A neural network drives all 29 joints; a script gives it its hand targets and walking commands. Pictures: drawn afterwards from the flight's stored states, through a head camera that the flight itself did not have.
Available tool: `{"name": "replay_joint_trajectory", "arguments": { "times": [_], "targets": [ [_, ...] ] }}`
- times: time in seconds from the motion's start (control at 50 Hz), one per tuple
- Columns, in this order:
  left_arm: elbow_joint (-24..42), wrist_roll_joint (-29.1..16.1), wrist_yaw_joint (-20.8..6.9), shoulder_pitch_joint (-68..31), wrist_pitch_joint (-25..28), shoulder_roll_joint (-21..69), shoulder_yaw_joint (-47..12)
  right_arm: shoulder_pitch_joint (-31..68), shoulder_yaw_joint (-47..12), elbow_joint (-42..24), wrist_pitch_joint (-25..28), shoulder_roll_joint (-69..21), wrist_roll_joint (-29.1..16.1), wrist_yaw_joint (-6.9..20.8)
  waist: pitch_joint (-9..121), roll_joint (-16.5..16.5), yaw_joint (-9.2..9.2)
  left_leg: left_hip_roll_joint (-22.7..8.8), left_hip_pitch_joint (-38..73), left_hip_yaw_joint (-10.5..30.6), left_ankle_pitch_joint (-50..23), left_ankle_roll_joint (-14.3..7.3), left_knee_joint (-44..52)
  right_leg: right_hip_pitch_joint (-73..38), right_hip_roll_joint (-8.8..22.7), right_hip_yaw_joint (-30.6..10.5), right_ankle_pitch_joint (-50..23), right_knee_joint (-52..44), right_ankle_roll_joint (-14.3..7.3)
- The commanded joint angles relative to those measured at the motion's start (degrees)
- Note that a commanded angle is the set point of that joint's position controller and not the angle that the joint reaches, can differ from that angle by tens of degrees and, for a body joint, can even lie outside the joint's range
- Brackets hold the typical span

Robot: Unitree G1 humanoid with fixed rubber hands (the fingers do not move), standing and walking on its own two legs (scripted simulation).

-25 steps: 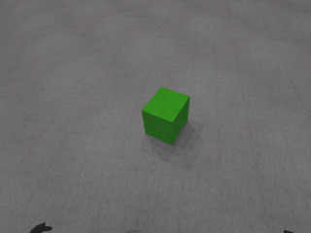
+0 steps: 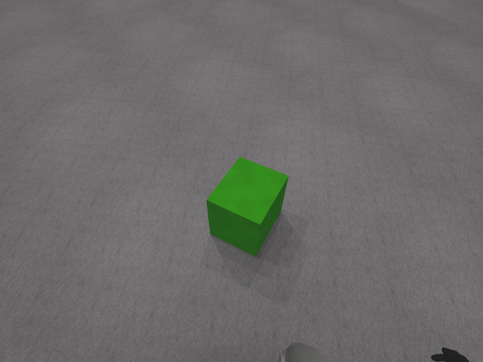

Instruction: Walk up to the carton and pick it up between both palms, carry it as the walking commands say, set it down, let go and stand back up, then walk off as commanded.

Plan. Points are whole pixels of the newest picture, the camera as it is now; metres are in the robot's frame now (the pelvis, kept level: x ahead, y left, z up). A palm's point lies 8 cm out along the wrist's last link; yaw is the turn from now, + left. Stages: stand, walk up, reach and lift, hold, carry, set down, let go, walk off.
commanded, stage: walk up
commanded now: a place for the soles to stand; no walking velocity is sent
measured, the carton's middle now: (247, 206) +0.86 -0.07 -0.63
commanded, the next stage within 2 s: none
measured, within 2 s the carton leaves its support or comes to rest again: neither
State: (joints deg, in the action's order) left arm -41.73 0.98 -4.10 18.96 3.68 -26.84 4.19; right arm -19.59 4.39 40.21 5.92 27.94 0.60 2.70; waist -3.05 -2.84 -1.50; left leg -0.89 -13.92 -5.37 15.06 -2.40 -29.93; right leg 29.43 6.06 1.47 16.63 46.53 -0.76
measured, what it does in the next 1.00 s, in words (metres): walks ahead: right foot, then left foot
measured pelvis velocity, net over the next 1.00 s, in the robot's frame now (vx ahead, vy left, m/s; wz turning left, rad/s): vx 0.29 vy -0.03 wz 0.02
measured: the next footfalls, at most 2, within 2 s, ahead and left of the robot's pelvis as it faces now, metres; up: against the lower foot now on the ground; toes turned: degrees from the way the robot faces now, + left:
right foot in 0.12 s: +0.19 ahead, -0.15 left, +0.00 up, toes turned -4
left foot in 0.44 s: +0.36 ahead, +0.10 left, +0.00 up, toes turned +4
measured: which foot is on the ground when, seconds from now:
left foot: down 0.00-0.12, up 0.14-0.42, down 0.44-1.00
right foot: up 0.00-0.10, down 0.12-0.46, up 0.48-0.74, down 0.76-1.00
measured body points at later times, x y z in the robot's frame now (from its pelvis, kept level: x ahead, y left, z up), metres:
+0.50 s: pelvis +0.18 -0.01 -0.02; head +0.19 +0.00 +0.43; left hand +0.23 +0.34 -0.10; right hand +0.30 -0.35 -0.08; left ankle +0.25 +0.11 -0.74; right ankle +0.15 -0.14 -0.71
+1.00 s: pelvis +0.29 -0.03 -0.02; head +0.31 -0.04 +0.43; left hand +0.39 +0.31 -0.10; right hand +0.37 -0.36 -0.13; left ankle +0.32 +0.10 -0.74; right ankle +0.34 -0.16 -0.73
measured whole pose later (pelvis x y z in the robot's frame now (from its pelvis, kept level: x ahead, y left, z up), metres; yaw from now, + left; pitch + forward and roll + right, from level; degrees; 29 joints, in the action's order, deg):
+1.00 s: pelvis +0.29 -0.03 -0.02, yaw +1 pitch -1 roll +1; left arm -44.4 -0.4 -0.7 12.6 2.4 -27.2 2.4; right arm -16.6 1.8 47.5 3.0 25.9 1.0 -0.2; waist -4.5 0.5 0.6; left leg -1.7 -20.7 -2.6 17.7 -0.8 -40.9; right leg 23.9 3.9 2.6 17.6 42.9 0.3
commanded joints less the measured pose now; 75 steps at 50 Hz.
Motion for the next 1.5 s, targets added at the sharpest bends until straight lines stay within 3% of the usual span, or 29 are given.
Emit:
{"name": "replay_joint_trajectory", "arguments": {
  "times": [0.0, 0.06, 0.1, 0.12, 0.14, 0.16, 0.18, 0.24, 0.34, 0.42, 0.44, 0.46, 0.48, 0.5, 0.56, 0.66, 0.72, 0.74, 0.76, 0.78, 0.8, 0.86, 0.9, 0.94, 0.96, 0.98, 1.0, 1.08, 1.48],
  "targets": [
    [3.02, 0.06, -0.68, -0.93, 0.89, -7.94, 3.07, 0.75, 3.34, -3.7, 0.52, 12.93, 0.2, -0.05, -0.77, 11.55, 0.38, -12.65, -4.95, 12.28, 8.56, -10.26, 14.19, -4.14, -1.04, 1.61, -3.91, -6.26, -0.43],
    [2.1, 0.08, -0.8, -1.16, 1.4, -8.68, 3.71, 0.96, 2.9, -3.87, -0.14, 12.85, 0.21, 0.13, -0.34, 8.86, 1.86, -12.02, -9.33, 10.87, 12.7, -7.8, 9.4, -13.91, -4.02, 2.86, -4.6, -12.43, -1.4],
    [0.52, 0.35, 0.47, 5.73, 2.1, -11.8, 4.95, -0.89, 1.32, -3.61, -0.43, 9.43, 0.5, -0.18, 2.49, -0.24, 6.4, -8.11, -15.61, 5.94, 6.69, -4.56, -7.85, -27.47, -2.9, -2.79, 3.72, -18.89, -3.29],
    [0.85, 0.24, 1.23, 9.1, 2.61, -18.14, 6.3, -1.01, 0.37, -5.09, -0.34, 5.96, -0.27, -0.14, 6.16, -14.35, 8.11, -0.67, -28.32, 0.27, 12.35, -0.24, -27.94, -35.7, 13.61, -30.5, 21.39, -29.09, -10.12],
    [1.82, -0.56, 1.45, 9.33, 2.61, -19.58, 6.42, -1.07, 0.81, -3.85, -0.73, 8.94, -0.05, -1.08, 4.84, -9.05, 7.67, -1.11, -32.47, 5.83, 15.03, -0.31, -35.28, -31.67, 19.29, -39.66, 24.31, -32.26, -15.17],
    [2.52, -1.24, 1.7, 7.16, 2.47, -16.99, 5.6, -1.04, 1.38, -2.65, -0.85, 11.31, -0.4, -1.39, 3.22, -2.72, 6.49, -2.85, -31.76, 8.8, 11.02, -0.18, -37.65, -28.83, 18.23, -34.84, 19.71, -30.68, -16.21],
    [2.73, -1.6, 1.87, 5.1, 2.24, -15.02, 4.98, -2.23, 1.39, -1.61, -0.77, 11.36, -0.38, -1.26, 1.7, -1.81, 5.0, -4.13, -30.43, 8.73, 7.97, 0.26, -35.66, -25.9, 15.84, -28.52, 13.32, -30.0, -15.4],
    [3.65, -1.12, 1.95, 1.34, 2.09, -13.31, 4.29, -4.95, 1.14, 1.09, -0.8, 9.44, -0.18, -0.18, 1.26, -7.74, 2.82, -4.82, -20.15, 4.54, 6.42, 1.87, -24.71, -16.82, 9.2, -12.81, -2.7, -28.19, -12.68],
    [4.8, -0.66, 1.01, 1.14, 1.82, -14.54, 3.96, 0.63, 1.42, -0.24, -0.91, 7.37, 0.29, 1.05, 0.35, -8.25, 3.67, -2.53, -10.34, 0.6, 1.06, 1.66, -10.89, -10.54, 8.26, -9.52, 5.05, -28.62, -12.19],
    [5.31, -0.47, 0.92, -0.38, 0.9, -11.13, 2.1, -5.22, 2.93, 1.9, 0.2, 9.25, 0.32, 0.52, 2.33, 0.01, -1.46, 0.93, 10.42, 1.38, 1.26, -0.17, -1.23, 1.7, 4.37, -5.17, 15.67, -15.46, -7.86],
    [6.09, -0.6, 1.14, -0.4, 0.93, -7.37, 0.94, -10.2, 3.95, 2.46, 0.75, 12.04, 0.8, -0.33, 4.04, 9.55, -4.14, -6.74, 17.03, 14.85, 12.66, -2.65, 4.97, 8.04, 0.71, -1.05, 11.37, -0.29, -5.41],
    [7.46, -1.14, 1.69, 0.45, 0.91, -6.05, 0.63, -10.58, 5.06, 0.51, 1.05, 18.17, 0.92, -0.91, 3.68, 19.28, -4.55, -23.08, 17.87, 43.43, 28.01, -10.86, 16.5, 18.82, -5.79, 1.78, 14.8, 13.55, -2.14],
    [5.93, -0.28, 2.76, 0.26, 0.29, -11.35, 1.77, -7.56, 5.14, -0.12, 0.86, 17.55, -0.69, -1.04, 1.65, 9.03, -3.54, -25.91, 13.92, 44.53, 26.28, -14.05, 15.76, 18.58, -2.86, -6.45, 11.41, 19.47, -0.94],
    [4.58, -0.62, 2.81, 0.63, 0.44, -12.2, 1.84, -6.35, 4.43, -0.12, 0.67, 15.42, -1.18, -1.23, 0.19, 6.22, -2.07, -23.09, 10.82, 38.19, 18.27, -14.03, 14.5, 16.37, -1.74, -7.11, 8.3, 19.32, -0.55],
    [1.29, -0.57, 1.84, 4.22, 0.59, -11.53, 2.02, -2.36, 3.28, -0.4, 0.36, 13.02, -0.49, -1.46, 0.1, 12.05, -0.07, -15.23, 3.4, 18.15, -1.18, -11.28, 11.43, 6.69, 0.3, -2.83, 7.18, 9.79, 0.27],
    [0.85, -0.47, 1.31, 1.09, 0.42, -7.29, 2.1, -0.17, 2.31, -1.62, -0.18, 12.3, 0.09, -1.45, -0.18, 13.57, 0.97, -12.82, -6.05, 10.72, -13.66, -10.54, 6.7, -6.01, -2.48, 2.39, 0.05, -3.29, -0.73],
    [-0.7, -0.09, 2.41, 2.71, 0.97, -8.09, 2.79, 0.96, 0.86, -1.81, -1.44, 10.05, -0.47, -1.77, 3.22, 9.78, 3.29, -9.56, -10.84, 7.41, -9.72, -5.73, -3.61, -18.39, -6.08, 3.2, -4.7, -12.4, -2.49],
    [-1.03, 0.23, 2.86, 3.95, 1.14, -9.99, 3.35, -0.07, -0.21, -1.85, -1.71, 7.48, -0.4, -2.03, 4.5, 3.98, 4.23, -7.33, -14.02, 5.54, -3.09, -3.54, -10.45, -23.17, -2.34, -2.95, -3.71, -16.58, -3.48],
    [-0.49, 0.42, 3.42, 4.58, 1.61, -14.79, 4.14, -0.56, -1.52, -2.75, -1.97, 3.5, -0.42, -2.21, 5.21, -8.39, 4.37, -1.11, -21.79, 1.67, 9.9, 0.27, -22.9, -25.68, 11.2, -22.87, 1.96, -25.06, -7.87],
    [-0.29, -0.34, 3.35, 4.76, 1.24, -18.21, 4.71, -1.27, -0.61, -1.73, -2.71, 7.02, -0.49, -3.27, 6.29, -9.35, 5.02, -0.77, -23.35, 4.63, 19.96, 0.6, -28.31, -22.35, 19.44, -34.61, 3.51, -28.7, -15.49],
    [0.24, -0.74, 3.39, 2.54, 0.85, -16.48, 3.99, -1.35, 0.13, -0.28, -3.03, 10.21, -0.55, -3.71, 4.19, -4.75, 4.23, -2.28, -22.63, 7.43, 18.53, 0.42, -31.37, -20.44, 18.05, -30.99, 1.55, -26.63, -16.3],
    [0.53, -1.0, 3.77, -3.83, 0.0, -12.94, 2.23, -4.3, -0.11, 3.7, -2.83, 8.17, -0.53, -3.48, 2.65, -7.93, 1.72, -3.34, -13.11, 4.61, 14.04, 0.67, -21.54, -11.79, 10.15, -14.16, -10.48, -22.19, -11.84],
    [0.18, -0.84, 3.5, -5.83, -0.46, -12.59, 1.61, -4.87, 0.05, 5.78, -2.88, 7.18, -0.35, -3.03, 4.31, -8.73, 1.03, -1.08, -4.66, 1.41, 8.45, 0.8, -14.43, -8.1, 7.53, -9.51, -14.43, -18.71, -10.32],
    [-0.14, -1.27, 3.45, -7.09, -0.91, -10.6, 0.45, -3.11, 0.21, 6.48, -2.63, 6.96, 0.33, -3.15, 4.42, -6.82, 0.08, -0.34, 1.63, 2.71, 1.74, -0.08, -5.16, -4.19, 6.09, -8.05, -7.96, -14.75, -7.31],
    [0.2, -1.63, 3.52, -7.99, -1.03, -8.37, -0.28, -1.88, 0.56, 6.33, -2.3, 8.75, 0.85, -3.29, 4.35, -2.67, 0.07, -4.48, 2.91, 9.86, -0.2, -1.17, -1.0, -1.64, 4.81, -7.3, -4.74, -11.14, -4.72],
    [-0.42, -2.21, 3.69, -6.04, -1.34, -5.97, -0.84, 3.39, 0.65, 5.3, -1.77, 12.0, 0.86, -3.27, 3.32, 5.59, 3.09, -12.25, -3.02, 22.76, 2.12, -4.04, 4.21, -2.42, -0.8, -3.54, 2.39, -7.43, -1.83],
    [-2.36, -2.14, 4.06, -5.96, -1.68, -7.28, -0.69, 6.9, 0.38, 5.65, -1.75, 12.57, 0.27, -3.02, 2.34, 7.12, 3.66, -15.18, -7.95, 24.13, 2.11, -6.79, 5.26, -7.86, -3.15, -0.62, 7.09, -6.49, -1.05],
    [-6.07, -0.95, 4.11, -8.84, -0.48, -10.63, -0.31, 9.69, -1.37, 9.05, -2.91, 8.13, -0.75, -2.66, 3.0, 3.25, 1.73, -5.16, -6.45, 9.65, -4.33, -0.72, -3.14, -12.41, 2.57, -7.32, -6.34, -15.84, -3.8],
    [-17.08, -1.17, 4.05, -17.46, -1.16, -7.05, -2.66, 20.45, -2.25, 18.67, -4.44, 6.08, -0.72, -2.29, 4.85, 2.88, 1.98, -6.48, 4.51, 9.49, -8.97, 0.32, 10.62, -20.82, 2.33, -3.54, -11.14, -27.35, -0.78]
  ]
}}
